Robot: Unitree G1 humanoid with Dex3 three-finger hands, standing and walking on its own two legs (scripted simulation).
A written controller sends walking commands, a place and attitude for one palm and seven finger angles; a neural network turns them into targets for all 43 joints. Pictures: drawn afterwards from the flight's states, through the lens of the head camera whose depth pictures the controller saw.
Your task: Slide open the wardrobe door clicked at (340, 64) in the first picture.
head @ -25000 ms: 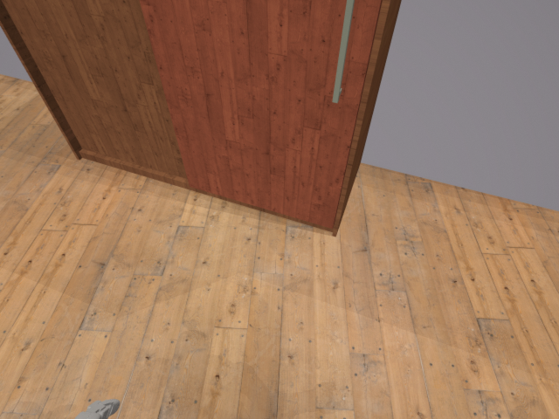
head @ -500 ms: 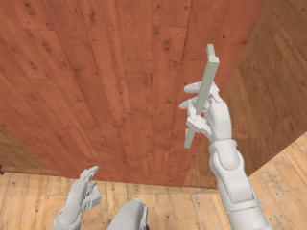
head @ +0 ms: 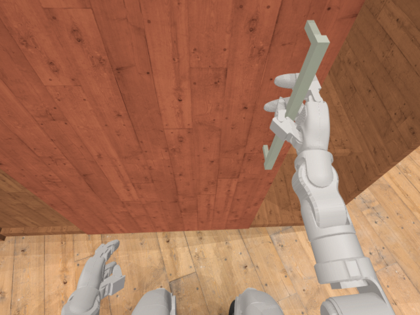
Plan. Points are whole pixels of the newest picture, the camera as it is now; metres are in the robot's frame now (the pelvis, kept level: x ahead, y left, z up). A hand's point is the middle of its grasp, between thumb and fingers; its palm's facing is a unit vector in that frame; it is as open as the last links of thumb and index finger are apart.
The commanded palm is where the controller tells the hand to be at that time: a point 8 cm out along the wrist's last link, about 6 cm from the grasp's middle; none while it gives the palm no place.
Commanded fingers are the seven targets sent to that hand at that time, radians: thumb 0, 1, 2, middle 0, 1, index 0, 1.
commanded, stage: step sideways, sliding the door along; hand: right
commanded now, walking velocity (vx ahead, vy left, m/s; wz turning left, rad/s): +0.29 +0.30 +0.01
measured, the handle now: (284, 113) +0.44 -0.15 +0.11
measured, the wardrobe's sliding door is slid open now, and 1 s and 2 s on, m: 0.32 0.48 0.63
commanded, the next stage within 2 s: stop walking and hold the door there in 1.74 s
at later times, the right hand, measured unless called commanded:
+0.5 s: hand (241, 116) +0.41 -0.06 +0.14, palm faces +0.41 +0.91 -0.08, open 5.8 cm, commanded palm +0.37 -0.02 +0.13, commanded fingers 0.00 -0.90 -0.90 0.45 1.40 0.45 1.40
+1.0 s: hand (172, 118) +0.40 +0.06 +0.15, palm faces +0.38 +0.92 -0.02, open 5.8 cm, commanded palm +0.36 +0.12 +0.13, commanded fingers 0.00 -0.90 -0.90 0.45 1.40 0.45 1.40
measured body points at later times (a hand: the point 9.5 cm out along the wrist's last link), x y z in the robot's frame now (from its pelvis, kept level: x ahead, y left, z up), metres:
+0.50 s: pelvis +0.03 +0.16 +0.00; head +0.11 +0.17 +0.44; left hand +0.24 +0.39 -0.12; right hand +0.38 -0.11 +0.15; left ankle +0.07 +0.30 -0.72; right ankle +0.05 +0.05 -0.70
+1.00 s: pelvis +0.08 +0.22 +0.01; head +0.16 +0.24 +0.45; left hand +0.33 +0.39 -0.09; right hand +0.37 +0.01 +0.15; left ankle +0.07 +0.35 -0.71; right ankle +0.05 +0.09 -0.70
